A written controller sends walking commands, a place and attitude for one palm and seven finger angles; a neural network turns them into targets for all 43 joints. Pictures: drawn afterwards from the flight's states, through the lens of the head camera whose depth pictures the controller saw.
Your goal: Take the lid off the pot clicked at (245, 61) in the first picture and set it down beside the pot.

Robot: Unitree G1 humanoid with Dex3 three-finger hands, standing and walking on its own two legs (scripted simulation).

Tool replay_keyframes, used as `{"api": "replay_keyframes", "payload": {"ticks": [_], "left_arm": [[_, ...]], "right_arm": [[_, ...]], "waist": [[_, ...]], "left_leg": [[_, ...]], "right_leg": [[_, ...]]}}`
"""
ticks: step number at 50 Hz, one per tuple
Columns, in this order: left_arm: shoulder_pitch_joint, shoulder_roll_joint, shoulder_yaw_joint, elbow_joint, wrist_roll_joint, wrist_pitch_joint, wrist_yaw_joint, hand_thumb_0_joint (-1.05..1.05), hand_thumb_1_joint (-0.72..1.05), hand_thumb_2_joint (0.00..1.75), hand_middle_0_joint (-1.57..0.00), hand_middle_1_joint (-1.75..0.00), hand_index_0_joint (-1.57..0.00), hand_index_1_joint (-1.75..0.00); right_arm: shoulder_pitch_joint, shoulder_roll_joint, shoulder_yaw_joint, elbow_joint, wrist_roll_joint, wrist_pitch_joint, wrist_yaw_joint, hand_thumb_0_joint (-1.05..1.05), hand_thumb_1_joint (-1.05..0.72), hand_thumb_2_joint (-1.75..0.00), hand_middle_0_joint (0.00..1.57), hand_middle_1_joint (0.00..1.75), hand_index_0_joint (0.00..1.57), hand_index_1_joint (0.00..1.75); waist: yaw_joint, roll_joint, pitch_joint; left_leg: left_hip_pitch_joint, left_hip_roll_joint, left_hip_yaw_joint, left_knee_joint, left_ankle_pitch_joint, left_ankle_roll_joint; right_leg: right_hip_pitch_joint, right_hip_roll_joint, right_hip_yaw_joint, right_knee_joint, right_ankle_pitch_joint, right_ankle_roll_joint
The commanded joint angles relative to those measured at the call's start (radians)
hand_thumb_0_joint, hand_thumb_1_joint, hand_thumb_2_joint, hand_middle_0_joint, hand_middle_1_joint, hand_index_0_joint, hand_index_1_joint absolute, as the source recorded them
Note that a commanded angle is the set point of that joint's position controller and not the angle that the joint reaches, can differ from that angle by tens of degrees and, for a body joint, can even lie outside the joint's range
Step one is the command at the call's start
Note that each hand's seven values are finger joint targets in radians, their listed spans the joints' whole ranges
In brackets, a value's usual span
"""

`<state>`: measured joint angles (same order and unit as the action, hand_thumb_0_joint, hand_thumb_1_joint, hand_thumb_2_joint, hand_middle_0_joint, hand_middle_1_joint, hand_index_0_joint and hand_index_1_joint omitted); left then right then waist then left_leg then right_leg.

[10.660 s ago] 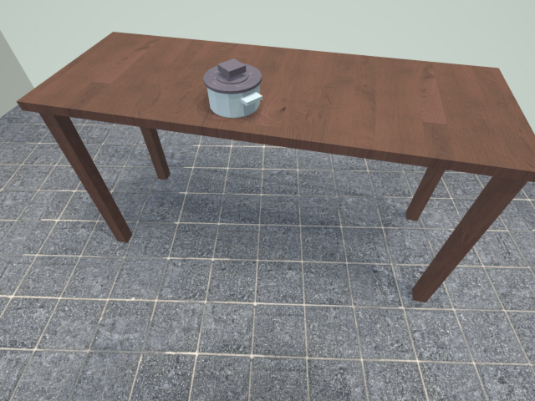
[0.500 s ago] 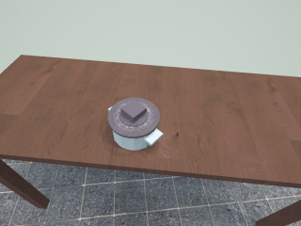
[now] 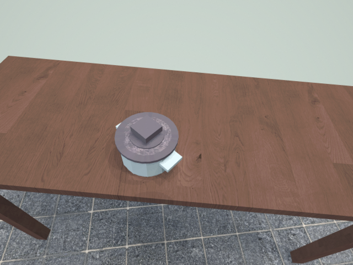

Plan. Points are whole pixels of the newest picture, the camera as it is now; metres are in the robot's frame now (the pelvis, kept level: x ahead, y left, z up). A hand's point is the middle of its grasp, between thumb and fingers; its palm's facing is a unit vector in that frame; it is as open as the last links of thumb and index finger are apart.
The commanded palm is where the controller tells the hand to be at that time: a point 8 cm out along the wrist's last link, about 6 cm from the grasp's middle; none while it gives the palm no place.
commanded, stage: look again from close up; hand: left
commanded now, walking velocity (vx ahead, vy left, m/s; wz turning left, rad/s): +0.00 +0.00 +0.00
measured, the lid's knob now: (146, 128) +0.40 +0.10 +0.08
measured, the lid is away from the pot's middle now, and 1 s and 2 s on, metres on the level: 0.00 0.00 0.00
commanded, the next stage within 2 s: shuffle to correct the standing spot in 0.06 s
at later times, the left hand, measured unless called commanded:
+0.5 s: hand out of the picture -0.02 +0.17 -0.18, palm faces +0.00 -0.98 -0.18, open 7.4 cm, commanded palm none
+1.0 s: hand out of the picture -0.08 +0.18 -0.19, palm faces +0.02 -0.99 -0.12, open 7.4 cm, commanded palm none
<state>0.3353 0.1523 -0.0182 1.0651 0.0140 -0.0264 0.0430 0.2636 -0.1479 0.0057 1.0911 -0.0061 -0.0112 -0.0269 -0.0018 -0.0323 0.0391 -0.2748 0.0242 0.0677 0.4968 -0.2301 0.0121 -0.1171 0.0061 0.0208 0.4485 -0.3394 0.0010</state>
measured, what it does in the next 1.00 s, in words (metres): shifts its weight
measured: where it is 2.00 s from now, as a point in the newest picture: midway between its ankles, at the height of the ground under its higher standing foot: outside the picture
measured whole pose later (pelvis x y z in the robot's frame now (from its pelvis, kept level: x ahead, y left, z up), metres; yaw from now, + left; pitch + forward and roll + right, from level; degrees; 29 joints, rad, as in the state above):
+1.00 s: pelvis -0.05 +0.03 -0.01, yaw +0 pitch +2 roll -2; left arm 0.36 0.16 -0.01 1.04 0.02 -0.01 0.03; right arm 0.33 -0.11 -0.02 1.04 -0.02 0.02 -0.01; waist 0.01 -0.04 0.03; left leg -0.41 0.01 0.06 0.56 -0.20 0.05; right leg -0.25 -0.01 0.01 0.51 -0.30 0.01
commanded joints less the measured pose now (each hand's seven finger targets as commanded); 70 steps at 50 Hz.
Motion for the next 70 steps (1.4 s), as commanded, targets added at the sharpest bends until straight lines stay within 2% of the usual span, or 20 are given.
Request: {"api": "replay_keyframes", "payload": {"ticks": [1, 8, 16, 18, 21, 24, 26, 30, 32, 33, 34, 36, 41, 45, 47, 49, 53, 58, 64, 70], "left_arm": [[0.1, 0.076, 0.013, -0.015, -0.001, -0.009, 0.007, 0.0, 0.9, 0.9, -0.2, -0.3, -0.2, -0.3], [0.11, 0.066, 0.012, 0.0, -0.002, -0.007, 0.007, 0.0, 0.9, 0.9, -0.2, -0.3, -0.2, -0.3], [0.099, 0.091, 0.029, -0.035, -0.002, 0.008, 0.016, 0.0, 0.9, 0.9, -0.2, -0.3, -0.2, -0.3], [0.095, 0.094, 0.033, -0.049, -0.001, 0.015, 0.016, 0.0, 0.9, 0.9, -0.2, -0.3, -0.2, -0.3], [0.082, 0.103, 0.042, -0.073, 0.002, 0.025, 0.015, 0.0, 0.9, 0.9, -0.2, -0.3, -0.2, -0.3], [0.078, 0.112, 0.046, -0.091, 0.005, 0.031, 0.013, 0.0, 0.9, 0.9, -0.2, -0.3, -0.2, -0.3], [0.068, 0.118, 0.049, -0.107, 0.008, 0.036, 0.01, 0.0, 0.9, 0.9, -0.2, -0.3, -0.2, -0.3], [0.047, 0.136, 0.054, -0.142, 0.013, 0.044, 0.005, 0.0, 0.9, 0.9, -0.2, -0.3, -0.2, -0.3], [0.041, 0.138, 0.048, -0.153, 0.016, 0.039, 0.004, 0.0, 0.9, 0.9, -0.2, -0.3, -0.2, -0.3], [0.035, 0.139, 0.046, -0.158, 0.017, 0.039, 0.003, 0.0, 0.9, 0.9, -0.2, -0.3, -0.2, -0.3], [0.025, 0.145, 0.043, -0.157, 0.017, 0.038, 0.002, 0.0, 0.9, 0.9, -0.2, -0.3, -0.2, -0.3], [0.01, 0.147, 0.037, -0.148, 0.013, 0.034, -0.001, 0.0, 0.9, 0.9, -0.2, -0.3, -0.2, -0.3], [0.062, 0.099, 0.025, -0.105, 0.009, 0.024, -0.006, 0.0, 0.9, 0.9, -0.2, -0.3, -0.2, -0.3], [0.135, 0.057, 0.017, -0.061, 0.011, 0.02, -0.01, 0.0, 0.9, 0.9, -0.2, -0.3, -0.2, -0.3], [0.157, 0.048, 0.011, -0.039, 0.01, 0.013, -0.01, 0.0, 0.9, 0.9, -0.2, -0.3, -0.2, -0.3], [0.162, 0.041, 0.007, -0.029, 0.009, 0.005, -0.007, 0.0, 0.9, 0.9, -0.2, -0.3, -0.2, -0.3], [0.164, 0.031, 0.004, -0.005, 0.01, 0.004, -0.002, 0.0, 0.9, 0.9, -0.2, -0.3, -0.2, -0.3], [0.186, 0.016, 0.001, 0.021, 0.007, -0.006, 0.0, 0.0, 0.9, 0.9, -0.2, -0.3, -0.2, -0.3], [0.186, 0.01, 0.0, 0.04, 0.002, -0.01, 0.006, 0.0, 0.9, 0.9, -0.2, -0.3, -0.2, -0.3], [0.172, 0.007, -0.001, 0.045, 0.0, -0.007, 0.008, 0.0, 0.9, 0.9, -0.2, -0.3, -0.2, -0.3]], "right_arm": [[0.057, -0.074, -0.014, -0.025, 0.005, -0.025, -0.003, 0.0, -0.9, -0.9, 0.2, 0.3, 0.2, 0.3], [0.06, -0.069, -0.013, -0.009, 0.006, -0.025, -0.005, 0.0, -0.9, -0.9, 0.2, 0.3, 0.2, 0.3], [0.038, -0.083, -0.03, -0.04, 0.016, -0.019, -0.013, 0.0, -0.9, -0.9, 0.2, 0.3, 0.2, 0.3], [0.021, -0.091, -0.037, -0.053, 0.014, -0.012, -0.011, 0.0, -0.9, -0.9, 0.2, 0.3, 0.2, 0.3], [0.012, -0.097, -0.047, -0.079, 0.01, 0.001, -0.01, 0.0, -0.9, -0.9, 0.2, 0.3, 0.2, 0.3], [-0.012, -0.11, -0.056, -0.107, 0.007, 0.011, -0.005, 0.0, -0.9, -0.9, 0.2, 0.3, 0.2, 0.3], [-0.02, -0.114, -0.062, -0.127, 0.004, 0.019, -0.002, 0.0, -0.9, -0.9, 0.2, 0.3, 0.2, 0.3], [-0.031, -0.121, -0.073, -0.168, -0.001, 0.032, 0.005, 0.0, -0.9, -0.9, 0.2, 0.3, 0.2, 0.3], [-0.017, -0.101, -0.07, -0.177, -0.002, 0.031, 0.009, 0.0, -0.9, -0.9, 0.2, 0.3, 0.2, 0.3], [-0.013, -0.096, -0.07, -0.177, -0.005, 0.033, 0.013, 0.0, -0.9, -0.9, 0.2, 0.3, 0.2, 0.3], [-0.001, -0.087, -0.066, -0.17, -0.007, 0.035, 0.016, 0.0, -0.9, -0.9, 0.2, 0.3, 0.2, 0.3], [0.036, -0.068, -0.058, -0.151, -0.011, 0.033, 0.018, 0.0, -0.9, -0.9, 0.2, 0.3, 0.2, 0.3], [0.074, -0.082, -0.053, -0.127, -0.016, 0.016, 0.016, 0.0, -0.9, -0.9, 0.2, 0.3, 0.2, 0.3], [0.065, -0.094, -0.056, -0.114, -0.01, 0.008, 0.012, 0.0, -0.9, -0.9, 0.2, 0.3, 0.2, 0.3], [0.061, -0.083, -0.055, -0.106, -0.005, 0.001, 0.011, 0.0, -0.9, -0.9, 0.2, 0.3, 0.2, 0.3], [0.081, -0.075, -0.05, -0.095, -0.003, -0.008, 0.01, 0.0, -0.9, -0.9, 0.2, 0.3, 0.2, 0.3], [0.109, -0.062, -0.047, -0.062, 0.001, -0.012, 0.008, 0.0, -0.9, -0.9, 0.2, 0.3, 0.2, 0.3], [0.133, -0.041, -0.042, -0.033, 0.005, -0.021, 0.002, 0.0, -0.9, -0.9, 0.2, 0.3, 0.2, 0.3], [0.142, -0.029, -0.032, -0.006, 0.009, -0.031, -0.006, 0.0, -0.9, -0.9, 0.2, 0.3, 0.2, 0.3], [0.132, -0.03, -0.026, 0.007, 0.009, -0.03, -0.009, 0.0, -0.9, -0.9, 0.2, 0.3, 0.2, 0.3]], "waist": [[0.005, 0.027, 0.001], [0.007, 0.027, 0.026], [0.006, 0.037, -0.044], [0.01, 0.019, -0.026], [0.006, 0.061, -0.038], [0.009, 0.04, -0.036], [0.006, 0.067, -0.024], [-0.001, 0.038, -0.012], [-0.001, -0.018, -0.014], [-0.003, -0.031, 0.002], [-0.009, -0.046, 0.02], [-0.021, -0.029, 0.04], [0.004, 0.068, 0.072], [0.034, 0.121, 0.042], [0.042, 0.1, 0.019], [0.032, 0.084, -0.003], [0.02, 0.075, 0.045], [0.011, 0.024, 0.011], [0.004, 0.032, -0.01], [0.003, 0.035, 0.009]], "left_leg": [[0.104, 0.094, -0.102, -0.073, 0.19, 0.033], [0.097, 0.097, -0.103, -0.082, 0.178, 0.034], [0.14, 0.124, -0.109, -0.049, 0.42, 0.039], [0.112, 0.126, -0.109, -0.037, 0.378, 0.037], [0.088, 0.136, -0.119, -0.031, 0.32, 0.044], [0.039, 0.14, -0.128, -0.02, 0.211, 0.045], [-0.001, 0.141, -0.135, -0.021, 0.113, 0.048], [-0.071, 0.122, -0.137, 0.014, -0.074, 0.039], [-0.085, 0.093, -0.117, 0.028, -0.198, 0.03], [-0.08, 0.07, -0.104, 0.052, -0.248, 0.019], [-0.051, 0.057, -0.092, 0.078, -0.26, 0.012], [0.005, 0.051, -0.087, 0.087, -0.239, 0.009], [-0.09, 0.09, -0.163, -0.098, -0.363, 0.024], [-0.167, 0.123, -0.218, -0.204, -0.447, 0.042], [-0.152, 0.123, -0.22, -0.209, -0.4, 0.047], [-0.086, 0.117, -0.215, -0.183, -0.314, 0.048], [-0.067, 0.118, -0.218, -0.195, -0.285, 0.052], [-0.001, 0.104, -0.184, -0.14, -0.103, 0.057], [0.059, 0.099, -0.156, -0.1, 0.103, 0.063], [0.075, 0.096, -0.149, -0.104, 0.144, 0.063]], "right_leg": [[-0.096, -0.104, 0.078, -0.086, 0.267, -0.034], [-0.1, -0.104, 0.075, -0.096, 0.251, -0.033], [-0.1, -0.112, 0.076, -0.035, 0.385, -0.02], [-0.115, -0.112, 0.079, -0.024, 0.374, -0.019], [-0.139, -0.097, 0.078, 0.005, 0.318, -0.021], [-0.156, -0.093, 0.08, 0.022, 0.279, -0.024], [-0.181, -0.086, 0.084, 0.035, 0.229, -0.03], [-0.23, -0.091, 0.115, 0.037, 0.139, -0.047], [-0.253, -0.106, 0.141, -0.017, -0.001, -0.062], [-0.305, -0.117, 0.169, -0.067, -0.144, -0.066], [-0.366, -0.127, 0.19, -0.121, -0.281, -0.071], [-0.435, -0.125, 0.181, -0.165, -0.38, -0.068], [-0.32, -0.047, 0.082, -0.074, -0.259, -0.042], [-0.185, -0.022, 0.006, 0.014, -0.107, -0.027], [-0.143, -0.032, 0.003, 0.008, -0.056, -0.028], [-0.158, -0.052, 0.027, -0.019, -0.02, -0.033], [-0.183, -0.059, 0.021, -0.041, 0.001, -0.031], [-0.154, -0.081, 0.029, -0.059, 0.098, -0.034], [-0.125, -0.094, 0.031, -0.062, 0.197, -0.028], [-0.117, -0.102, 0.03, -0.074, 0.206, -0.024]]}}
